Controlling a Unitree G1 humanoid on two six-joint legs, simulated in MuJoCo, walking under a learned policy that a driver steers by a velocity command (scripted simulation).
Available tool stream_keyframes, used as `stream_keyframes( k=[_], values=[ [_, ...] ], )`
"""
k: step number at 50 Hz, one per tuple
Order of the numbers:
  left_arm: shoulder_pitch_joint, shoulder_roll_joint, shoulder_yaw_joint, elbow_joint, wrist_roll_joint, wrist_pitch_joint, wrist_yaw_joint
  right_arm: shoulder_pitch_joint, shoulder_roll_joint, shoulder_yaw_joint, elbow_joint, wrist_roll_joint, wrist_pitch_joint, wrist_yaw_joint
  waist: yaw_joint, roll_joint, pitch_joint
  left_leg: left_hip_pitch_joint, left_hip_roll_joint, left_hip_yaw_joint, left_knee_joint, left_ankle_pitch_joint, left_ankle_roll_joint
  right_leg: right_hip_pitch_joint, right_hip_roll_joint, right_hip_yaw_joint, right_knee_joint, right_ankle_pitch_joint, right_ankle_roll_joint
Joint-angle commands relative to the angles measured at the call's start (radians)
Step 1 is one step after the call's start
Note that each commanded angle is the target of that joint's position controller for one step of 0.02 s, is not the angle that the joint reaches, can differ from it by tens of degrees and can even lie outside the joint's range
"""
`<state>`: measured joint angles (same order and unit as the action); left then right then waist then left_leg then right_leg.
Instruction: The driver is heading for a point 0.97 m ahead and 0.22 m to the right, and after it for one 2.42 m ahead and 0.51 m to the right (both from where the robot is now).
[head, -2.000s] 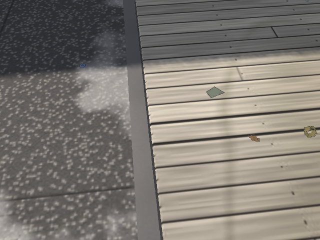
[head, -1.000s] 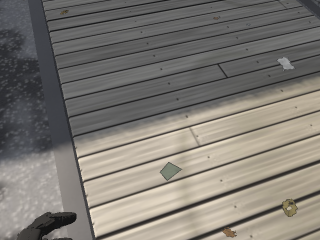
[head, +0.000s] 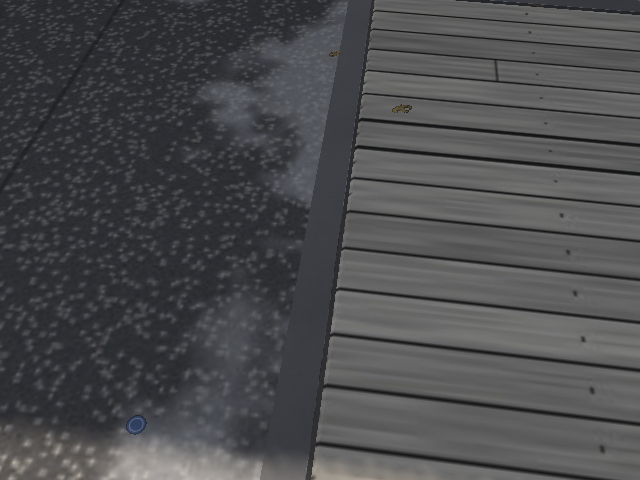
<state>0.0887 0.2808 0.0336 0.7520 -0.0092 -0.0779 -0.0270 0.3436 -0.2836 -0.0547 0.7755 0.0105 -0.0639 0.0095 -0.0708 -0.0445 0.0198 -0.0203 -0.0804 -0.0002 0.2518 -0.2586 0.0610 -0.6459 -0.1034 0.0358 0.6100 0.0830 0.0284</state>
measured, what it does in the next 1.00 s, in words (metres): walks ahead: right foot, then left foot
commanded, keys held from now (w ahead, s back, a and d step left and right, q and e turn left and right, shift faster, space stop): w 0.60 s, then w+e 0.40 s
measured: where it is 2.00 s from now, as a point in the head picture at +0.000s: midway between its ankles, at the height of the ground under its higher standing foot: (371, 273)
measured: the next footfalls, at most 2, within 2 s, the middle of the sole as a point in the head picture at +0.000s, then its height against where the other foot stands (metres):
right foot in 0.12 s outside the picture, level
left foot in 0.66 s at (262, 451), level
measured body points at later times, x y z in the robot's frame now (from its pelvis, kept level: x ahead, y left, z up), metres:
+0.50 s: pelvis +0.28 -0.05 +0.00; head +0.30 -0.05 +0.45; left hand +0.30 +0.23 -0.12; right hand +0.47 -0.30 -0.09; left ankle +0.46 +0.12 -0.69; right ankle +0.21 -0.14 -0.74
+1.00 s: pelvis +0.56 +0.00 +0.00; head +0.58 +0.00 +0.45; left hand +0.75 +0.24 -0.11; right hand +0.55 -0.28 -0.12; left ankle +0.51 +0.10 -0.74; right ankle +0.69 -0.19 -0.68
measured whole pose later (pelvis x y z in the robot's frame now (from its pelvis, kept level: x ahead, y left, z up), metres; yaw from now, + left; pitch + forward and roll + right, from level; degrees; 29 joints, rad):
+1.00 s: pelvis +0.56 +0.00 +0.00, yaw -10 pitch +1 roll +2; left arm 0.16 0.29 0.07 0.80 -0.02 -0.03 -0.02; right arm 0.31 -0.26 -0.07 0.88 -0.01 -0.09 0.00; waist -0.06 -0.04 0.02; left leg -0.01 -0.04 0.20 0.22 -0.23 0.04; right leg -0.69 -0.11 0.06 0.82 0.00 0.00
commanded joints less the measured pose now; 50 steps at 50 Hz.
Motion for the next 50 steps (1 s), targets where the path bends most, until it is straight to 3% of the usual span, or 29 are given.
stream_keyframes(
  k=[1, 4, 5, 6, 7, 8, 9, 10, 11, 12, 14, 16, 22, 27, 30, 31, 32, 33, 34, 35, 36, 37, 38, 40, 43, 47, 50],
  values=[
    [-0.124, 0.082, 0.016, -0.099, -0.004, -0.022, -0.016, 0.036, -0.175, -0.048, -0.018, 0.008, -0.002, -0.008, -0.008, 0.104, 0.052, -0.008, 0.307, -0.14, -0.046, 0.264, 0.146, 0.015, 0.024, -0.006, -0.072, -0.026, -0.031],
    [-0.058, 0.112, 0.029, -0.089, -0.001, -0.027, -0.022, 0.026, -0.19, -0.054, -0.002, 0.01, 0.013, -0.015, 0.042, 0.132, 0.012, 0.065, 0.322, -0.144, 0.056, 0.468, 0.112, 0.119, 0.06, -0.035, -0.112, -0.144, -0.076],
    [0.043, 0.138, 0.045, -0.06, 0.002, -0.028, -0.018, 0.01, -0.186, -0.05, -0.003, 0.008, 0.018, -0.017, 0.1, 0.127, -0.052, 0.055, 0.284, -0.11, 0.179, 0.625, 0.09, 0.266, 0.093, -0.069, -0.137, -0.143, -0.102],
    [0.2, 0.19, 0.067, -0.02, 0.008, -0.027, -0.009, 0.016, -0.151, -0.035, -0.01, -0.002, 0.021, -0.021, 0.165, 0.099, -0.176, -0.042, 0.229, -0.066, 0.389, 0.602, 0.057, 0.519, 0.049, -0.031, -0.101, -0.101, -0.144],
    [0.32, 0.291, 0.09, -0.007, 0.023, -0.024, -0.003, 0.124, -0.065, -0.005, -0.038, -0.013, 0.006, -0.017, 0.154, -0.092, -0.349, -0.406, 0.102, -0.01, 0.775, 0.261, -0.017, 0.93, -0.202, 0.344, -0.084, -0.163, -0.286],
    [0.375, 0.247, 0.081, 0.018, 0.003, -0.017, -0.008, 0.13, -0.049, 0.003, -0.026, -0.003, -0.011, -0.013, 0.171, -0.242, -0.429, -0.628, 0.002, -0.087, 0.982, -0.311, -0.044, 1.049, -0.29, 0.695, -0.266, -0.382, -0.362],
    [0.324, 0.188, 0.06, 0.01, -0.008, -0.015, -0.007, 0.042, -0.147, -0.021, -0.044, 0.021, -0.024, -0.006, 0.185, -0.137, -0.29, -0.738, 0.069, -0.14, 1.062, -0.288, -0.03, 0.959, -0.264, 0.624, -0.309, -0.533, -0.31],
    [0.252, 0.162, 0.051, -0.004, -0.002, -0.012, -0.003, -0.044, -0.154, -0.022, -0.07, 0.031, -0.03, -0.004, 0.169, -0.075, -0.172, -0.76, 0.121, -0.102, 1.04, -0.201, -0.019, 0.819, -0.23, 0.496, -0.328, -0.521, -0.274],
    [0.191, 0.14, 0.042, -0.009, 0.009, -0.01, -0.003, -0.088, -0.146, -0.021, -0.079, 0.017, -0.029, -0.006, 0.14, -0.02, -0.081, -0.736, 0.159, -0.078, 0.975, -0.127, -0.021, 0.673, -0.191, 0.398, -0.36, -0.43, -0.263],
    [0.153, 0.113, 0.033, -0.015, 0.018, -0.015, -0.003, -0.081, -0.139, -0.026, -0.075, 0.004, -0.022, -0.009, 0.105, -0.033, -0.051, -0.677, 0.193, -0.086, 0.911, -0.072, -0.024, 0.578, -0.159, 0.334, -0.386, -0.344, -0.253],
    [0.128, 0.104, 0.031, -0.012, 0.019, -0.024, -0.005, -0.03, -0.102, -0.022, -0.053, 0.002, -0.004, -0.01, 0.067, -0.056, -0.045, -0.592, 0.208, -0.077, 0.862, -0.026, -0.039, 0.489, -0.125, 0.252, -0.434, -0.24, -0.258],
    [0.136, 0.125, 0.037, 0.003, 0.013, -0.032, -0.001, -0.046, -0.084, -0.018, -0.056, -0.004, 0.006, -0.014, 0.058, -0.039, -0.024, -0.61, 0.216, -0.066, 0.799, 0.028, -0.061, 0.46, -0.119, 0.187, -0.468, -0.148, -0.274],
    [0.209, 0.16, 0.046, 0.05, 0.0, -0.018, 0.02, -0.244, -0.042, -0.001, -0.1, -0.005, -0.011, -0.002, 0.12, -0.011, 0.021, -0.607, 0.19, -0.024, 0.43, 0.332, -0.082, 0.497, -0.069, 0.038, -0.491, -0.053, -0.232],
    [0.292, 0.178, 0.053, 0.102, -0.011, 0.007, 0.025, -0.369, -0.05, 0.002, -0.143, 0.007, -0.024, 0.024, 0.158, -0.013, 0.054, -0.62, 0.159, -0.02, 0.288, 0.318, -0.056, 0.637, -0.13, 0.052, -0.44, -0.047, -0.223],
    [0.279, 0.196, 0.063, 0.114, -0.014, 0.023, 0.033, -0.334, -0.081, -0.008, -0.142, 0.004, -0.03, 0.034, 0.115, -0.033, 0.027, -0.549, 0.135, -0.008, 0.248, 0.206, -0.015, 0.715, -0.16, 0.06, -0.353, 0.107, -0.197],
    [0.264, 0.2, 0.063, 0.113, -0.016, 0.028, 0.034, -0.264, -0.102, -0.021, -0.125, 0.0, -0.032, 0.031, 0.069, -0.037, -0.015, -0.426, 0.106, 0.015, 0.223, 0.191, 0.004, 0.702, -0.14, 0.051, -0.264, 0.254, -0.181],
    [0.258, 0.178, 0.054, 0.111, -0.012, 0.032, 0.035, -0.116, -0.147, -0.046, -0.081, -0.004, -0.033, 0.022, -0.004, -0.017, -0.111, -0.203, 0.095, 0.026, 0.211, 0.211, 0.032, 0.642, -0.086, 0.021, -0.092, 0.321, -0.155],
    [0.263, 0.121, 0.03, 0.084, 0.011, 0.03, 0.035, 0.066, -0.22, -0.067, -0.05, -0.017, -0.031, 0.01, -0.069, 0.083, -0.272, 0.116, 0.269, -0.155, 0.258, 0.242, 0.092, 0.439, -0.022, -0.016, 0.211, 0.071, -0.118],
    [0.4, -0.001, -0.006, 0.073, 0.005, 0.008, 0.027, 0.103, -0.292, -0.081, -0.031, -0.019, -0.024, 0.01, 0.0, 0.352, -0.395, 0.433, 0.496, -0.61, 0.158, 0.046, 0.246, 0.043, 0.159, -0.023, 0.549, -0.604, -0.056],
    [0.339, 0.114, 0.021, 0.092, -0.02, -0.008, 0.023, 0.108, -0.185, -0.056, -0.038, -0.009, -0.022, 0.008, -0.052, 0.248, -0.373, 0.396, 0.485, -0.676, 0.08, -0.115, 0.228, -0.063, 0.117, 0.104, 0.665, -0.667, -0.06],
    [0.244, 0.166, 0.038, 0.06, -0.042, -0.016, 0.02, 0.04, -0.147, -0.042, -0.042, -0.01, -0.024, 0.003, -0.047, 0.199, -0.219, 0.271, 0.455, -0.521, 0.055, -0.102, 0.18, -0.12, 0.071, 0.093, 0.681, -0.581, -0.069],
    [0.194, 0.156, 0.039, 0.05, -0.037, -0.017, 0.024, -0.027, -0.125, -0.035, -0.046, -0.014, -0.026, 0.001, -0.018, 0.14, -0.144, 0.141, 0.417, -0.408, 0.026, -0.028, 0.155, -0.094, 0.023, 0.069, 0.646, -0.492, -0.066],
    [0.175, 0.146, 0.043, 0.049, -0.024, -0.011, 0.027, -0.078, -0.094, -0.027, -0.045, -0.017, -0.03, 0.003, 0.008, 0.132, -0.082, 0.034, 0.383, -0.322, -0.01, 0.045, 0.142, -0.064, -0.002, 0.068, 0.594, -0.432, -0.059],
    [0.222, 0.108, 0.045, 0.063, -0.025, 0.017, 0.029, -0.124, -0.067, -0.022, -0.037, -0.026, -0.045, 0.005, 0.059, 0.153, -0.052, -0.082, 0.348, -0.202, -0.075, 0.132, 0.128, 0.034, -0.031, 0.075, 0.551, -0.367, -0.049],
    [0.201, 0.068, 0.043, 0.047, -0.02, 0.046, 0.032, -0.134, -0.09, -0.033, -0.009, -0.027, -0.059, 0.001, 0.08, 0.117, -0.004, -0.132, 0.347, -0.078, -0.124, 0.251, 0.136, 0.001, -0.039, 0.079, 0.491, -0.294, -0.03],
    [0.115, 0.052, 0.041, 0.014, -0.013, 0.042, 0.016, -0.126, -0.115, -0.04, 0.017, -0.028, -0.053, -0.014, 0.062, 0.1, 0.025, -0.102, 0.314, 0.071, -0.141, 0.321, 0.113, -0.027, -0.028, 0.054, 0.274, -0.085, -0.023],
    [0.003, 0.03, 0.029, -0.026, -0.009, 0.036, -0.003, -0.087, -0.138, -0.047, 0.038, -0.02, -0.042, -0.023, 0.017, 0.079, 0.056, -0.064, 0.319, 0.139, -0.146, 0.334, 0.1, -0.009, -0.014, -0.013, 0.126, -0.006, -0.036]
  ],
)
